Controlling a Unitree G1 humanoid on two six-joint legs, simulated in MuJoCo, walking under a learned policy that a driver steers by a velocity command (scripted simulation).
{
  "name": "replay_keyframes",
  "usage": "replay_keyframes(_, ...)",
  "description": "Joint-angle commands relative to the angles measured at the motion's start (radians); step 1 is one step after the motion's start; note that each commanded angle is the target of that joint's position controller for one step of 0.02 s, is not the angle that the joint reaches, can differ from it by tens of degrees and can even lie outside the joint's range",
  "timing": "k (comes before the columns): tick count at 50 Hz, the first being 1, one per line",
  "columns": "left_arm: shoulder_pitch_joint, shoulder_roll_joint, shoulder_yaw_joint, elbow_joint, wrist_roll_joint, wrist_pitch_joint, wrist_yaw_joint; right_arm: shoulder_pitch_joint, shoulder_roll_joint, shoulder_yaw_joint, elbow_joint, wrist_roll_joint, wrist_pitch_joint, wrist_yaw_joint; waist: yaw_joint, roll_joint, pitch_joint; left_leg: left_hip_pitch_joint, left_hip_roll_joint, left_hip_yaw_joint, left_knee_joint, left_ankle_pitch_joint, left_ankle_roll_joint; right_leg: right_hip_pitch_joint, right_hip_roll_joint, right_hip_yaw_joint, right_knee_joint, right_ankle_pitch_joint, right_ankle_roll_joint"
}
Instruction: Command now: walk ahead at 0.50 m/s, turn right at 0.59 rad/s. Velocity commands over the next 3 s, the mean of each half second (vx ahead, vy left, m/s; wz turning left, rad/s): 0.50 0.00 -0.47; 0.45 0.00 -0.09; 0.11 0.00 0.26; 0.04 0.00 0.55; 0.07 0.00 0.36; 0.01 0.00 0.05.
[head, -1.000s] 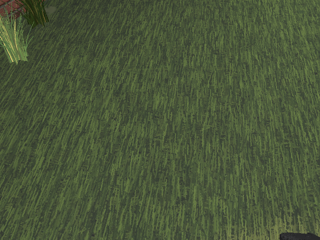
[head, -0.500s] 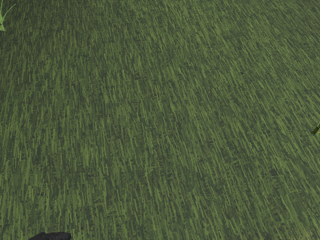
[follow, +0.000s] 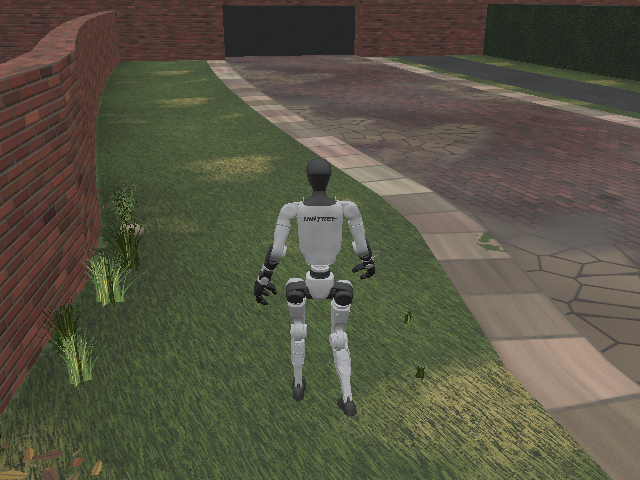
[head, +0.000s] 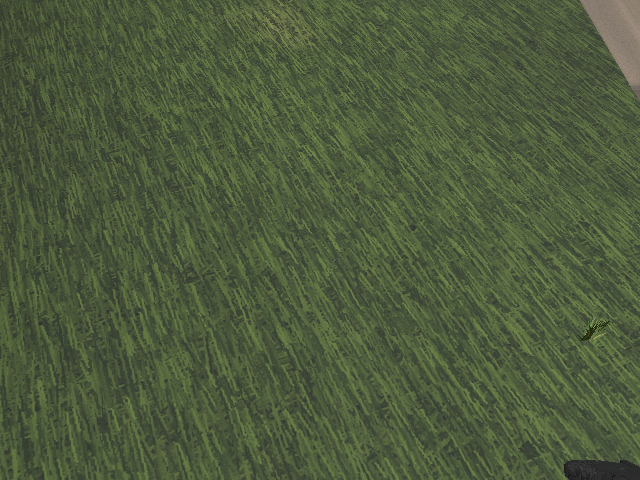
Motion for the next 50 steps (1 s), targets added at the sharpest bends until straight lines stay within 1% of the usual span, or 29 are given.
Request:
replay_keyframes(1,-0.046,0.135,0.026,-0.102,0.004,-0.013,0.002,0.159,-0.127,-0.043,-0.024,-0.003,0.009,-0.007,-0.106,0.1,-0.067,0.478,0.361,-0.486,-0.295,-0.262,0.152,-0.491,-0.114,-0.033,0.286,0.104,0.024)
replay_keyframes(2,-0.077,0.124,0.029,-0.114,0.015,-0.012,-0.001,0.135,-0.107,-0.037,-0.014,-0.006,0.011,-0.01,-0.094,0.095,-0.025,0.407,0.325,-0.395,-0.313,-0.155,0.15,-0.475,-0.142,-0.032,0.237,0.15,0.026)
replay_keyframes(3,-0.07,0.106,0.029,-0.118,0.008,-0.008,-0.008,0.126,-0.103,-0.034,-0.006,-0.011,0.008,-0.013,-0.075,0.133,-0.011,0.354,0.302,-0.322,-0.334,-0.085,0.144,-0.43,-0.167,-0.04,0.21,0.178,0.029)
replay_keyframes(5,-0.069,0.071,0.024,-0.122,0.001,0.002,-0.013,0.129,-0.096,-0.036,0.011,-0.002,0.001,-0.014,-0.07,0.149,-0.005,0.328,0.282,-0.22,-0.372,-0.006,0.153,-0.416,-0.18,-0.068,0.169,0.199,0.036)
replay_keyframes(9,-0.14,0.041,0.014,-0.154,0.01,0.009,-0.018,0.149,-0.14,-0.052,0.047,-0.001,0.0,-0.017,-0.078,0.101,0.013,0.364,0.303,-0.097,-0.408,0.139,0.178,-0.485,-0.194,-0.075,0.027,0.308,0.056)
replay_keyframes(12,-0.201,0.03,0.008,-0.163,0.009,0.0,-0.034,0.146,-0.158,-0.055,0.063,0.002,0.01,-0.021,-0.097,0.094,0.025,0.386,0.28,0.016,-0.41,0.208,0.156,-0.457,-0.188,-0.113,-0.138,0.452,0.051)
replay_keyframes(15,-0.304,-0.003,-0.009,-0.191,0.011,-0.012,-0.05,0.206,-0.174,-0.056,0.1,0.013,0.021,-0.019,-0.135,0.076,0.057,0.398,0.282,0.069,-0.416,0.224,0.151,-0.403,-0.162,-0.16,-0.292,0.502,0.03)
replay_keyframes(18,-0.363,0.006,-0.009,-0.219,0.009,-0.018,-0.063,0.248,-0.197,-0.061,0.136,0.031,0.036,-0.013,-0.135,0.082,0.084,0.476,0.317,0.081,-0.395,0.294,0.148,-0.385,-0.137,-0.187,-0.386,0.431,-0.005)
replay_keyframes(20,-0.344,0.035,0.004,-0.224,0.016,-0.02,-0.067,0.245,-0.222,-0.066,0.15,0.041,0.047,-0.016,-0.095,0.11,0.055,0.525,0.331,0.1,-0.311,0.556,0.134,-0.303,-0.096,-0.223,-0.43,0.344,-0.042)
replay_keyframes(21,-0.278,0.063,0.019,-0.211,0.021,-0.018,-0.065,0.238,-0.237,-0.068,0.155,0.044,0.053,-0.019,-0.046,0.13,0.002,0.53,0.324,0.121,-0.212,0.727,0.119,-0.19,-0.063,-0.246,-0.453,0.324,-0.065)
replay_keyframes(22,-0.132,0.103,0.044,-0.167,0.022,-0.016,-0.059,0.225,-0.233,-0.062,0.158,0.045,0.059,-0.024,0.041,0.119,-0.083,0.48,0.292,0.163,-0.042,0.811,0.092,0.026,-0.025,-0.267,-0.515,0.391,-0.095)
replay_keyframes(23,0.028,0.162,0.07,-0.123,0.021,-0.009,-0.044,0.226,-0.201,-0.046,0.147,0.03,0.055,-0.031,0.11,0.089,-0.178,0.285,0.254,0.179,0.187,0.637,0.054,0.319,-0.078,-0.175,-0.488,0.436,-0.128)
replay_keyframes(24,0.093,0.283,0.089,-0.107,0.025,-0.009,-0.032,0.324,-0.071,0.002,0.098,-0.004,0.038,-0.017,0.045,-0.17,-0.323,-0.157,0.1,0.162,0.602,-0.129,-0.015,0.718,-0.376,0.33,-0.503,0.343,-0.297)
replay_keyframes(25,0.114,0.21,0.066,-0.118,0.021,-0.015,-0.032,0.291,-0.118,-0.004,0.123,0.02,0.01,-0.007,0.08,-0.131,-0.454,-0.258,0.038,-0.048,0.772,-0.436,-0.016,0.731,-0.473,0.598,-0.658,0.272,-0.361)
replay_keyframes(26,0.054,0.161,0.047,-0.11,0.026,-0.025,-0.038,0.181,-0.184,-0.027,0.084,0.059,-0.001,-0.001,0.085,-0.09,-0.287,-0.345,0.09,-0.073,0.802,-0.375,-0.002,0.613,-0.428,0.424,-0.681,0.307,-0.304)
replay_keyframes(27,-0.007,0.132,0.037,-0.105,0.022,-0.031,-0.038,0.132,-0.168,-0.021,0.068,0.059,-0.007,-0.004,0.05,-0.057,-0.178,-0.34,0.135,-0.058,0.737,-0.286,0.01,0.463,-0.379,0.284,-0.692,0.37,-0.264)
replay_keyframes(28,-0.065,0.096,0.025,-0.101,0.022,-0.035,-0.04,0.118,-0.159,-0.022,0.074,0.035,-0.005,-0.01,0.013,-0.02,-0.103,-0.301,0.165,-0.05,0.661,-0.225,0.004,0.327,-0.337,0.188,-0.719,0.453,-0.238)
replay_keyframes(29,-0.1,0.071,0.016,-0.106,0.034,-0.041,-0.041,0.146,-0.153,-0.025,0.084,0.023,0.006,-0.011,-0.026,-0.035,-0.074,-0.233,0.187,-0.06,0.623,-0.171,-0.001,0.228,-0.313,0.132,-0.758,0.501,-0.23)
replay_keyframes(31,-0.125,0.077,0.019,-0.098,0.035,-0.055,-0.041,0.202,-0.12,-0.021,0.103,0.02,0.027,-0.007,-0.071,-0.053,-0.067,-0.16,0.193,-0.057,0.573,-0.133,-0.024,0.137,-0.304,0.081,-0.812,0.567,-0.246)
replay_keyframes(33,-0.12,0.09,0.022,-0.076,0.031,-0.067,-0.037,0.163,-0.106,-0.018,0.096,0.013,0.043,-0.011,-0.074,-0.018,-0.028,-0.183,0.194,-0.049,0.498,-0.069,-0.045,0.09,-0.289,0.022,-0.854,0.587,-0.242)
replay_keyframes(35,-0.096,0.102,0.025,-0.053,0.03,-0.07,-0.029,0.095,-0.091,-0.011,0.075,0.005,0.046,-0.012,-0.056,-0.009,0.002,-0.222,0.195,-0.05,0.373,0.045,-0.058,0.094,-0.275,-0.026,-0.871,0.597,-0.229)
replay_keyframes(38,-0.059,0.118,0.026,-0.024,0.027,-0.064,-0.019,-0.009,-0.068,0.0,0.053,0.01,0.036,-0.001,-0.016,-0.016,0.03,-0.189,0.162,-0.027,0.159,0.227,-0.05,0.095,-0.239,-0.092,-0.882,0.545,-0.188)
replay_keyframes(41,0.003,0.139,0.03,0.017,0.018,-0.059,-0.016,-0.1,-0.069,0.005,0.027,0.019,0.028,0.013,0.021,-0.019,0.053,-0.17,0.131,-0.015,0.041,0.287,-0.038,0.146,-0.263,-0.091,-0.876,0.485,-0.177)
replay_keyframes(43,0.021,0.14,0.031,0.042,0.016,-0.049,-0.013,-0.136,-0.079,0.003,0.01,0.016,0.023,0.023,0.024,-0.019,0.07,-0.19,0.118,-0.024,-0.017,0.255,-0.015,0.218,-0.287,-0.086,-0.829,0.55,-0.164)
replay_keyframes(46,0.011,0.151,0.034,0.064,0.021,-0.029,-0.001,-0.077,-0.11,-0.011,0.019,-0.001,0.013,0.034,-0.021,-0.053,0.011,-0.086,0.073,-0.009,-0.068,0.186,0.028,0.3,-0.294,-0.084,-0.689,0.811,-0.113)
replay_keyframes(47,-0.016,0.155,0.033,0.061,0.02,-0.024,0.003,0.008,-0.13,-0.022,0.046,-0.007,0.01,0.032,-0.072,-0.057,-0.045,0.037,0.04,0.019,-0.096,0.211,0.048,0.298,-0.263,-0.102,-0.589,0.943,-0.087)
replay_keyframes(48,-0.011,0.135,0.024,0.059,0.025,-0.021,0.005,0.113,-0.171,-0.038,0.078,-0.015,0.007,0.025,-0.119,-0.027,-0.128,0.22,0.053,0.022,-0.113,0.387,0.075,0.255,-0.202,-0.135,-0.432,0.949,-0.047)
replay_keyframes(49,0.037,0.077,0.001,0.036,0.055,-0.025,0.007,0.222,-0.244,-0.048,0.091,-0.035,0.008,0.017,-0.126,0.115,-0.289,0.541,0.248,-0.164,-0.009,0.803,0.152,0.048,-0.123,-0.166,-0.146,0.6,0.007)
replay_keyframes(50,0.213,-0.01,-0.026,0.076,0.041,-0.032,-0.003,0.245,-0.241,-0.044,0.109,-0.03,0.021,0.019,-0.075,0.338,-0.446,0.808,0.469,-0.497,-0.034,0.906,0.343,-0.228,0.013,-0.125,0.185,-0.176,0.069)
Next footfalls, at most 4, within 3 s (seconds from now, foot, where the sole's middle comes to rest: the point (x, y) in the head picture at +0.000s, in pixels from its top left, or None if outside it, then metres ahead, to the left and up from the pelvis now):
0.46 right None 0.36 -0.18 -0.76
0.96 left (363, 373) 0.72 -0.04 -0.76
1.40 right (465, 405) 0.65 -0.26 -0.76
1.82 left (344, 402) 0.65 0.00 -0.76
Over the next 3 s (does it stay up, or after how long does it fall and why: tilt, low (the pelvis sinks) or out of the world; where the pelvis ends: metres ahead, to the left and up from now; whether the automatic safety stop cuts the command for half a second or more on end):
stays up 0.69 -0.06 0.01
